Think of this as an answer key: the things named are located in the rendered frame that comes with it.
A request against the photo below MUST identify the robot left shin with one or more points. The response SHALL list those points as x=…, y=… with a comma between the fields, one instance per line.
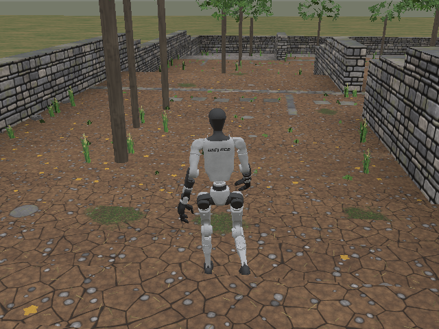
x=206, y=247

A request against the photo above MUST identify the left robot upper arm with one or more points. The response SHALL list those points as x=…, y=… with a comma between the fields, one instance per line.
x=196, y=146

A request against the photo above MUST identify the right robot hand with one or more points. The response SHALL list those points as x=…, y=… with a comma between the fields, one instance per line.
x=247, y=185

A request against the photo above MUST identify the right robot foot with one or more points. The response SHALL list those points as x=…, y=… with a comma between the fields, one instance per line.
x=244, y=270

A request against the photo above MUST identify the right robot upper arm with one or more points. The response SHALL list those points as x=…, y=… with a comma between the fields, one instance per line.
x=242, y=154

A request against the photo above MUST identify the left robot hand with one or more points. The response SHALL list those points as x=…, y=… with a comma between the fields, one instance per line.
x=181, y=211

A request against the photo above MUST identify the robot right forearm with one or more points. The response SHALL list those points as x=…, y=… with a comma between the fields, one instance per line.
x=247, y=176

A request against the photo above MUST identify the robot left forearm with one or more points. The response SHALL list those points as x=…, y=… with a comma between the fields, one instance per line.
x=187, y=189

